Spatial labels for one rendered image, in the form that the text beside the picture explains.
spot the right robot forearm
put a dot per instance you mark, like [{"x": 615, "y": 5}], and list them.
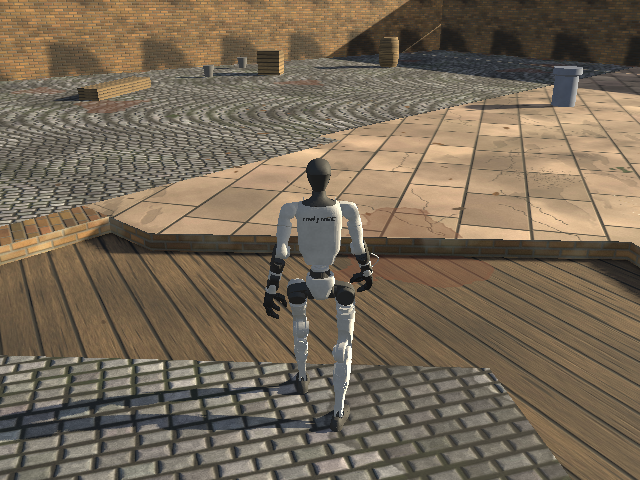
[{"x": 364, "y": 262}]

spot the left robot upper arm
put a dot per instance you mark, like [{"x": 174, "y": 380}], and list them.
[{"x": 287, "y": 212}]

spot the left robot forearm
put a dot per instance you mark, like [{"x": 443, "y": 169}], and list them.
[{"x": 275, "y": 273}]

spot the left robot foot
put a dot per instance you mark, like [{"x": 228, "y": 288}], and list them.
[{"x": 302, "y": 386}]

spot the right robot upper arm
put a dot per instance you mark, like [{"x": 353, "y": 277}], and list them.
[{"x": 350, "y": 212}]

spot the left robot hand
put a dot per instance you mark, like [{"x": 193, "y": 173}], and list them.
[{"x": 269, "y": 303}]

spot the right robot hand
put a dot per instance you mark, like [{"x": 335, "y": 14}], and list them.
[{"x": 358, "y": 277}]

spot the robot left shin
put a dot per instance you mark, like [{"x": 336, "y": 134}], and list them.
[{"x": 301, "y": 352}]

